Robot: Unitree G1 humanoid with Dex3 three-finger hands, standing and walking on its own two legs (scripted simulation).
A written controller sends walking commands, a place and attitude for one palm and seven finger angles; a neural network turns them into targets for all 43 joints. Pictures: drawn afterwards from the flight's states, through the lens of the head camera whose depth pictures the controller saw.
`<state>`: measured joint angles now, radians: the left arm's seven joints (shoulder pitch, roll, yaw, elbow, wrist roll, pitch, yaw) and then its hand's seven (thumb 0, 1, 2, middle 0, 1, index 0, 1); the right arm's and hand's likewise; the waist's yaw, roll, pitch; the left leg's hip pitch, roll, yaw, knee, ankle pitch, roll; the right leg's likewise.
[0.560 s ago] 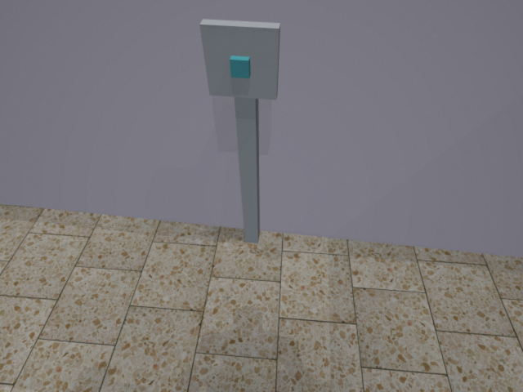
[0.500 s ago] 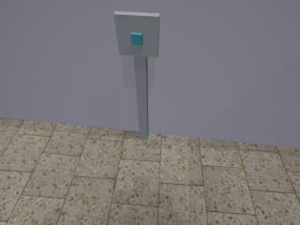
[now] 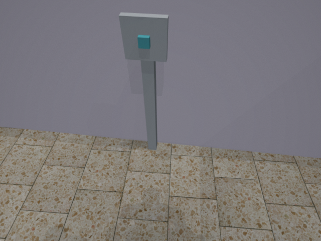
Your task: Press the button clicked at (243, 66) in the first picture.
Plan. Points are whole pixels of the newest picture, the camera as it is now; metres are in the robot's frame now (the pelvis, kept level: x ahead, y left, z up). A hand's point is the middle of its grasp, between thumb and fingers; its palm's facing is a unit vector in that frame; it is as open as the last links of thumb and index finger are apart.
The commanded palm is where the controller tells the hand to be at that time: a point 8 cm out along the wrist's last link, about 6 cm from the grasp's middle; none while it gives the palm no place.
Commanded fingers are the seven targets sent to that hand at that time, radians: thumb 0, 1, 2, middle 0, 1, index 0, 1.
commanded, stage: look at it before walking up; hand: left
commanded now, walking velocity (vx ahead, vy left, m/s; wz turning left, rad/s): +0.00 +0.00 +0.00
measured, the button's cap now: (144, 41) +0.79 +0.11 +0.09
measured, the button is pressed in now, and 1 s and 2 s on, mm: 0 0 0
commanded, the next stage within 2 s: take the last steps up to it in 0.28 s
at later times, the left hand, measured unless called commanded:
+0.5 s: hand out of the picture +0.06 +0.22 -0.17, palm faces -0.01 -0.96 -0.29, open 7.3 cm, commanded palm none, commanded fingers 0.00 0.90 0.90 -0.20 -0.30 -0.20 -0.30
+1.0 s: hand (109, 235) +0.17 +0.17 -0.19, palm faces -0.04 -0.97 -0.22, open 7.2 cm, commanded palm none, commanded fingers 0.00 0.90 0.90 -0.20 -0.30 -0.20 -0.30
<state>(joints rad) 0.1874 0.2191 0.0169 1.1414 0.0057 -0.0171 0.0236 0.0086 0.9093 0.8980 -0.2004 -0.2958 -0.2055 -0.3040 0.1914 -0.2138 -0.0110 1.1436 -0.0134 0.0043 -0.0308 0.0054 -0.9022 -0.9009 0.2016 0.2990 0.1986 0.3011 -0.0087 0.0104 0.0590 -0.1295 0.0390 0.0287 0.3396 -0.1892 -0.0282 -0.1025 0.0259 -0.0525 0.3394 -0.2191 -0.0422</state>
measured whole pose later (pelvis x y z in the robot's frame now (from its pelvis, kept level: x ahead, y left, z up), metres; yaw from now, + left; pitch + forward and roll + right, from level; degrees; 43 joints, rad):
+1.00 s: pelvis +0.12 -0.03 -0.02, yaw -3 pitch +0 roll +0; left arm 0.20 0.19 0.08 1.07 0.01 -0.02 -0.02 0.03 0.95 0.90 -0.20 -0.30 -0.20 -0.30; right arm 0.50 -0.09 -0.02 1.22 -0.03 -0.03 -0.03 0.00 -0.90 -0.90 0.20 0.30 0.20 0.30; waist -0.04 0.03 0.12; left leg -0.01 0.11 0.08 0.51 -0.46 -0.06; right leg -0.39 -0.05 -0.11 0.64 -0.31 -0.07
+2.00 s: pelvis +0.28 -0.05 -0.01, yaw -3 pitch +0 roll +0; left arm 0.13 0.20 0.05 1.00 0.01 0.04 0.04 0.01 0.91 0.90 -0.20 -0.30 -0.20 -0.30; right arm 0.15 -0.16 -0.03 1.00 -0.03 0.03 -0.04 0.00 -0.90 -0.90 0.20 0.30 0.20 0.30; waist 0.01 0.00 0.14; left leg -0.27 0.04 0.07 0.50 -0.23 0.01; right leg -0.31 -0.01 0.00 0.82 -0.52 0.01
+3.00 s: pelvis +0.25 -0.04 +0.00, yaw -4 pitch -1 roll +0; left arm 0.20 0.32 -0.02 1.07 0.01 0.00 0.01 0.01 0.91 0.90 -0.20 -0.30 -0.21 -0.30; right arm 0.13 -0.31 0.00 1.08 -0.01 -0.01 0.01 0.01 -0.90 -0.90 0.20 0.30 0.20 0.30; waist 0.00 -0.01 0.03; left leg -0.24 -0.01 0.04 0.42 -0.16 0.03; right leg -0.16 -0.02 -0.01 0.41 -0.24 0.02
